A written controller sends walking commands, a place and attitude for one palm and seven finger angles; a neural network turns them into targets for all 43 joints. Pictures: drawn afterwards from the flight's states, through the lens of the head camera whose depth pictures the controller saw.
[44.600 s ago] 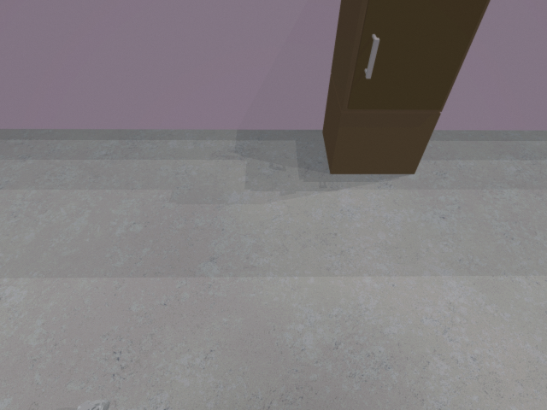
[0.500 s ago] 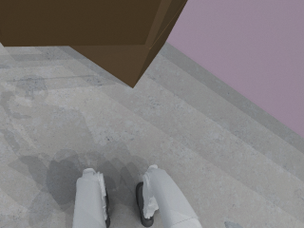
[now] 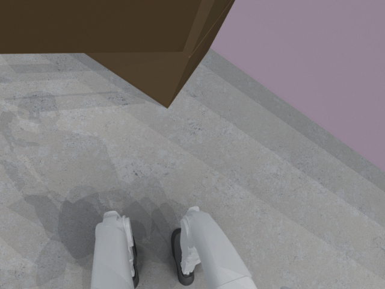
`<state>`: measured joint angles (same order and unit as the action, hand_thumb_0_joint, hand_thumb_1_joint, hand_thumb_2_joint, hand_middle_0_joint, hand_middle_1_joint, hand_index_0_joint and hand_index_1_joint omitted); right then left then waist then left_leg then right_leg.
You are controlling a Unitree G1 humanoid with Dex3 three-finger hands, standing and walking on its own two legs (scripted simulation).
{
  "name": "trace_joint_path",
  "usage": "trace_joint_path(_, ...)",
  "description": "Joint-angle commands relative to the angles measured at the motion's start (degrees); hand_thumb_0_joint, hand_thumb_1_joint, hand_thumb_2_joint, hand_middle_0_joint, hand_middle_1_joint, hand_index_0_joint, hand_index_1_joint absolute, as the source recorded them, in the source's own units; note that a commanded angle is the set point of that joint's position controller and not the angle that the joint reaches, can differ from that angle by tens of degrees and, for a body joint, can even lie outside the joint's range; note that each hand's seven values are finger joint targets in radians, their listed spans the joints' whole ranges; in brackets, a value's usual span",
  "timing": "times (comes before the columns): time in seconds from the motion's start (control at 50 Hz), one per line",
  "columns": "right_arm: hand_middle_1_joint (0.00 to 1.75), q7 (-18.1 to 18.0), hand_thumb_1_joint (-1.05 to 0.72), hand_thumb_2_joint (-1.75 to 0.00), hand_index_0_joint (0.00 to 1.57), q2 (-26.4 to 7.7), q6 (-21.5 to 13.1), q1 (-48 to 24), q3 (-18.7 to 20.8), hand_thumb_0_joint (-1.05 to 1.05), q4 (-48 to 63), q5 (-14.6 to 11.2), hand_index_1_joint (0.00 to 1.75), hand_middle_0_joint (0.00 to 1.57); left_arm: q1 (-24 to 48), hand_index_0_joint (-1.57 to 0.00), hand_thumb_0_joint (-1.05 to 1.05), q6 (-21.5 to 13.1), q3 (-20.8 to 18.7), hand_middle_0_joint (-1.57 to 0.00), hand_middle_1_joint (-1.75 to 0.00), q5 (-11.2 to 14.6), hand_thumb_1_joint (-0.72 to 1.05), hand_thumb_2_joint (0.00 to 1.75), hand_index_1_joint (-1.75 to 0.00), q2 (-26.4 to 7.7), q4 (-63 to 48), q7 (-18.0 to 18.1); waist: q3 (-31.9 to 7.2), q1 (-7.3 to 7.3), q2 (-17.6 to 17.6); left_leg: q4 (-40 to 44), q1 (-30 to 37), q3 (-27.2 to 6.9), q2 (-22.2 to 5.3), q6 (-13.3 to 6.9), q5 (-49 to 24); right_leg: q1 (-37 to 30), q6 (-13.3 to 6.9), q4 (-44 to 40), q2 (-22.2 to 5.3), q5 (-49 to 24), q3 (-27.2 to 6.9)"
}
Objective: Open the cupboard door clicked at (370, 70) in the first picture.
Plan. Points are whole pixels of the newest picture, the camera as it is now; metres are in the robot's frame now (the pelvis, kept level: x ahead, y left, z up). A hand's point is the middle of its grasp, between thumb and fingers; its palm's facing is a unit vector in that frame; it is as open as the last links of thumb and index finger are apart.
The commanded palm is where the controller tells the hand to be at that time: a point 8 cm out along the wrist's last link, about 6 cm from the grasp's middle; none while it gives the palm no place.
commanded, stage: slide the fingers in behind the handle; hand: left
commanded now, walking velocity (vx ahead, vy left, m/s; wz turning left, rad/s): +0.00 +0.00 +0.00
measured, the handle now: out of the picture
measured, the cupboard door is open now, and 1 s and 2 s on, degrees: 42 42 42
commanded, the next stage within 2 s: close the thumb around the handle in 1.24 s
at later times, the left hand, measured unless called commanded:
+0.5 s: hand out of the picture +0.55 +0.32 +0.08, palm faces +0.15 -0.99 -0.02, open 14.0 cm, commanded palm +0.55 +0.32 +0.07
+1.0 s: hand out of the picture +0.56 +0.29 +0.07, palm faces +0.17 -0.99 -0.02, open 13.9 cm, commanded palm +0.56 +0.30 +0.07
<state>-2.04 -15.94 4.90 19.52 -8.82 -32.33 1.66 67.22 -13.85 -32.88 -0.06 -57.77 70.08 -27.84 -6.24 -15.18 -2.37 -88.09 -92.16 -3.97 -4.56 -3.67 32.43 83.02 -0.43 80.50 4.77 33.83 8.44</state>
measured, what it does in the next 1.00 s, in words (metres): stands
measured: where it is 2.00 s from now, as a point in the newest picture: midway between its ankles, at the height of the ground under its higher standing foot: (157, 267)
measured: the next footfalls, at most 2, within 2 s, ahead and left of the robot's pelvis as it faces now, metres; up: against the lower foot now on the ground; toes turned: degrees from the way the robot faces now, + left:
none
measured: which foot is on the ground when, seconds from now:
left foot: down 0.00-1.00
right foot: down 0.00-1.00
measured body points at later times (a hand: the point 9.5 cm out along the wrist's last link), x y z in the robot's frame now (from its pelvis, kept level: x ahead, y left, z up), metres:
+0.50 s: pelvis +0.00 +0.00 +0.01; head +0.21 +0.07 +0.41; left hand +0.53 +0.37 +0.08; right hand +0.01 -0.27 -0.07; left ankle +0.05 +0.08 -0.56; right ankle +0.03 -0.13 -0.56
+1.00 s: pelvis +0.01 -0.01 +0.01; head +0.21 +0.05 +0.40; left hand +0.55 +0.35 +0.08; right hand +0.02 -0.28 -0.08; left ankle +0.05 +0.08 -0.56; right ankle +0.03 -0.13 -0.56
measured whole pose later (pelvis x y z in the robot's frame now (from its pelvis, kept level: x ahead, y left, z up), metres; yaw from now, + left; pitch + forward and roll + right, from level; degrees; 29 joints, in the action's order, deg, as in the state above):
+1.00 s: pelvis +0.01 -0.01 +0.01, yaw +1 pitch +34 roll -9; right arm -0.4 -15.7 4.2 19.6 -6.7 -34.2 1.9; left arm 64.7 -18.5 -30.3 0.6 -48.1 71.2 -19.2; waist -7.0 -14.7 -3.0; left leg -85.4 -88.2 -2.8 -4.6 -2.6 32.1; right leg 80.4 -1.4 79.6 4.7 34.1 7.2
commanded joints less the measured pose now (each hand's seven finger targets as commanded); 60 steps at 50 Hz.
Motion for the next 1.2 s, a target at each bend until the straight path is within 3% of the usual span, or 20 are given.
trace_joint_path(0.0,0.30,-0.73,-0.90,-0.90,0.20,-14.27,0.24,14.29,5.54,0.00,0.14,0.04,0.30,0.20,19.66,-0.30,0.00,-3.92,-2.65,-0.30,-1.20,2.12,-0.50,0.30,-1.20,-17.06,-14.27,1.13,-38.04,1.73,-23.43,10.67,51.51,-8.54,-1.58,2.79,-30.83,-2.00,-1.54,-8.48,0.43,-15.72,-2.21)
trace_joint_path(0.12,0.30,-0.29,-0.90,-0.90,0.20,-13.89,0.07,14.24,6.36,0.00,-0.56,0.13,0.30,0.20,20.39,-0.30,0.00,-4.29,0.43,-0.30,-1.20,2.29,-0.50,0.30,-1.20,-10.90,-14.94,3.12,-35.54,1.08,-22.95,12.86,53.69,-9.55,-1.71,3.40,-29.18,-0.54,-1.65,-9.53,0.22,-14.91,-2.07)
trace_joint_path(0.22,0.30,-0.43,-0.90,-0.90,0.20,-13.75,-0.38,13.62,5.84,0.00,-0.64,0.02,0.30,0.20,20.05,-0.30,0.00,-4.69,2.84,-0.30,-1.20,2.28,-0.50,0.30,-1.20,-7.96,-9.71,4.40,-30.03,-0.32,-18.11,13.30,46.70,-7.96,-1.13,2.31,-22.38,-2.21,-1.52,-10.48,0.22,-13.24,-2.56)
trace_joint_path(0.24,0.30,-0.53,-0.90,-0.90,0.20,-13.69,-0.50,13.66,5.76,0.00,-0.50,0.09,0.30,0.20,20.24,-0.30,0.00,-4.97,2.29,-0.30,-1.20,2.29,-0.50,0.30,-1.20,-8.76,-9.51,4.72,-29.94,-0.32,-17.40,12.84,45.10,-7.24,-0.92,1.87,-21.99,-3.66,-1.43,-10.72,0.17,-13.41,-2.85)
trace_joint_path(0.28,0.30,-0.48,-0.90,-0.90,0.20,-13.75,-0.62,13.98,5.82,0.00,-0.23,0.21,0.30,0.20,19.53,-0.30,0.00,-6.39,-0.19,-0.30,-1.20,2.12,-0.50,0.30,-1.20,-11.84,-11.87,5.12,-33.72,1.26,-19.67,12.46,46.88,-7.01,-0.89,2.16,-25.33,-5.05,-1.81,-9.86,0.15,-14.57,-3.03)
trace_joint_path(0.32,0.30,-0.23,-0.90,-0.90,0.20,-13.56,-0.50,13.66,6.17,0.00,-0.34,0.13,0.30,0.20,18.27,-0.30,0.00,-6.85,0.76,-0.30,-1.20,2.52,-0.50,0.30,-1.20,-9.61,-11.55,5.07,-34.40,1.16,-19.33,12.24,48.10,-6.92,-0.93,2.45,-27.74,-4.97,-1.72,-10.01,0.23,-15.65,-3.01)
trace_joint_path(0.36,0.30,-0.15,-0.90,-0.90,0.20,-13.56,-0.49,13.70,6.18,0.00,-0.22,0.08,0.30,0.20,17.90,-0.30,0.00,-6.95,-0.11,-0.30,-1.20,3.00,-0.50,0.30,-1.20,-10.22,-10.87,5.00,-33.88,1.09,-17.43,11.70,45.34,-5.94,-0.69,1.90,-26.81,-7.27,-1.42,-10.36,0.32,-16.00,-3.39)
trace_joint_path(0.44,0.30,0.18,-0.90,-0.90,0.20,-13.47,-0.21,13.81,6.51,0.00,-0.32,-0.04,0.30,0.20,16.99,-0.30,0.00,-7.25,-0.79,-0.30,-1.20,2.90,-0.50,0.30,-1.20,-10.39,-12.67,5.13,-35.91,2.14,-18.42,11.98,47.24,-6.05,-0.76,2.16,-28.62,-7.82,-1.54,-10.14,0.32,-16.61,-3.38)
trace_joint_path(0.5,0.30,0.31,-0.90,-0.90,0.20,-13.39,-0.34,13.57,6.78,0.00,-0.84,-0.06,0.30,0.20,18.98,-0.30,0.00,-7.55,0.61,-0.30,-1.20,3.09,-0.50,0.30,-1.20,-8.09,-13.32,5.50,-35.86,1.47,-18.89,11.99,47.74,-6.38,-0.80,2.18,-27.01,-6.13,-1.49,-10.12,0.21,-15.57,-3.48)
trace_joint_path(0.54,0.30,0.13,-0.90,-0.90,0.20,-13.28,-0.46,13.55,6.68,0.00,-1.25,-0.13,0.30,0.20,20.65,-0.30,0.00,-7.28,1.97,-0.30,-1.20,3.10,-0.50,0.30,-1.20,-6.63,-12.19,6.03,-33.65,0.35,-17.10,11.98,45.71,-6.17,-0.73,1.79,-24.34,-6.13,-1.34,-10.62,0.25,-14.65,-3.66)
trace_joint_path(0.64,0.30,0.23,-0.90,-0.90,0.20,-13.07,-0.70,13.88,6.71,0.00,-1.78,0.17,0.30,0.20,20.53,-0.30,0.00,-7.87,1.10,-0.30,-1.20,2.91,-0.50,0.30,-1.20,-7.15,-12.35,7.03,-36.15,1.09,-18.29,11.35,46.70,-5.91,-0.44,1.86,-27.19,-7.27,-1.55,-10.21,0.14,-16.07,-3.72)
trace_joint_path(0.72,0.30,0.49,-0.90,-0.90,0.20,-12.82,-0.46,13.79,6.87,0.00,-1.48,0.04,0.30,0.20,19.53,-0.30,0.00,-7.31,3.08,-0.30,-1.20,2.80,-0.50,0.30,-1.20,-4.02,-11.50,7.36,-35.26,0.88,-18.01,11.55,46.72,-5.78,-0.52,1.84,-27.03,-6.64,-1.50,-10.47,0.21,-16.07,-3.72)
trace_joint_path(0.76,0.30,0.34,-0.90,-0.90,0.20,-12.90,-0.34,13.76,6.59,0.00,-1.33,-0.03,0.30,0.20,20.05,-0.30,0.00,-6.75,2.77,-0.30,-1.20,2.54,-0.50,0.30,-1.20,-5.00,-10.33,7.99,-33.60,0.41,-16.14,11.49,43.69,-5.33,-0.38,1.46,-24.83,-7.66,-1.33,-10.69,0.24,-15.40,-3.94)
trace_joint_path(0.82,0.30,0.30,-0.90,-0.90,0.20,-12.82,-0.62,13.70,6.47,0.00,-1.37,0.19,0.30,0.20,21.96,-0.30,0.00,-7.54,1.75,-0.30,-1.20,2.36,-0.50,0.30,-1.20,-6.59,-11.49,8.87,-34.67,0.29,-16.46,10.93,43.07,-5.04,-0.34,1.31,-25.31,-8.54,-1.29,-10.38,0.18,-16.00,-4.19)
trace_joint_path(0.84,0.30,0.32,-0.90,-0.90,0.20,-12.80,-0.63,13.71,6.49,0.00,-1.25,0.19,0.30,0.20,21.37,-0.30,0.00,-7.99,0.51,-0.30,-1.20,2.12,-0.50,0.30,-1.20,-8.33,-12.35,9.09,-36.03,1.32,-17.27,10.72,43.05,-4.74,-0.21,1.38,-25.88,-9.77,-1.38,-10.18,0.21,-16.33,-4.43)
trace_joint_path(0.92,0.30,0.50,-0.90,-0.90,0.20,-12.73,-0.55,13.54,6.54,0.00,-1.50,0.16,0.30,0.20,21.21,-0.30,0.00,-8.43,1.12,-0.30,-1.20,1.83,-0.50,0.30,-1.20,-7.59,-11.21,9.21,-35.33,0.58,-16.76,10.27,42.73,-4.63,-0.33,1.31,-26.19,-9.22,-1.25,-10.04,0.23,-16.71,-4.46)
trace_joint_path(1.0,0.30,0.52,-0.90,-0.90,0.20,-12.80,-0.46,13.89,6.64,0.00,-1.32,0.06,0.30,0.20,20.62,-0.30,0.00,-8.19,0.34,-0.30,-1.20,2.00,-0.50,0.30,-1.20,-8.49,-12.19,8.63,-37.81,1.46,-18.34,10.23,43.88,-4.56,-0.19,1.38,-27.80,-10.23,-1.32,-9.79,0.19,-17.87,-4.57)
trace_joint_path(1.06,0.30,0.38,-0.90,-0.90,0.20,-12.75,-0.39,14.06,6.70,0.00,-1.64,-0.10,0.30,0.20,20.42,-0.30,0.00,-7.27,1.70,-0.30,-1.20,2.40,-0.50,0.30,-1.20,-6.53,-10.86,8.19,-35.81,0.48,-15.82,10.32,42.53,-4.52,-0.23,1.14,-26.50,-10.28,-1.10,-10.39,0.33,-17.54,-4.54)
trace_joint_path(1.12,0.30,0.31,-0.90,-0.90,0.20,-12.75,-0.41,14.24,6.78,0.00,-1.98,0.06,0.30,0.20,22.03,-0.30,0.00,-7.59,2.09,-0.30,-1.20,2.36,-0.50,0.30,-1.20,-6.34,-12.67,8.29,-36.93,0.71,-18.36,10.55,45.20,-5.11,-0.41,1.47,-27.56,-8.54,-1.31,-10.06,0.16,-17.20,-4.23)
trace_joint_path(1.18,0.30,0.33,-0.90,-0.90,0.20,-12.64,-0.59,14.57,6.79,0.00,-2.19,0.03,0.30,0.20,21.15,-0.30,0.00,-7.67,1.53,-0.30,-1.20,2.81,-0.50,0.30,-1.20,-6.21,-12.07,8.30,-36.79,0.57,-17.01,10.26,44.42,-4.80,-0.28,1.20,-28.09,-9.45,-1.24,-10.24,0.22,-18.16,-4.52)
